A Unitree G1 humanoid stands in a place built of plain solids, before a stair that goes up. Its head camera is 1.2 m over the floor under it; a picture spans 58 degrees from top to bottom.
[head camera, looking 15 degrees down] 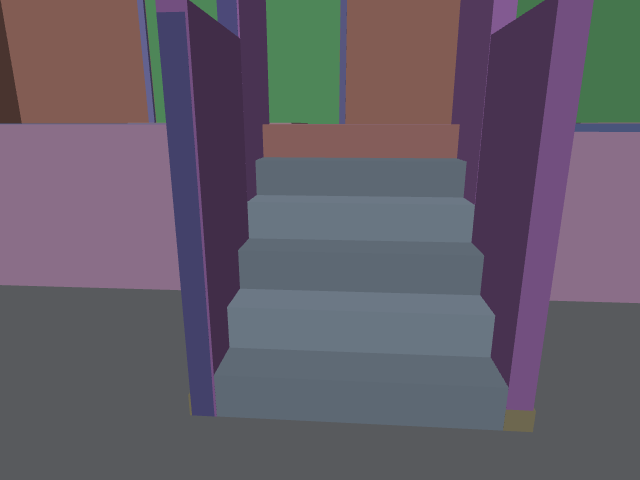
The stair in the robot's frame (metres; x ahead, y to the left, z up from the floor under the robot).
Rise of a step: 0.20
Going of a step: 0.23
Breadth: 1.20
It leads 4 degrees to the right of straight ahead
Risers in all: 6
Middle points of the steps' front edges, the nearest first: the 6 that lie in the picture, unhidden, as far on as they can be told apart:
1.54 -0.15 0.20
1.77 -0.17 0.40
2.00 -0.19 0.60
2.23 -0.20 0.80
2.47 -0.22 1.00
2.70 -0.24 1.20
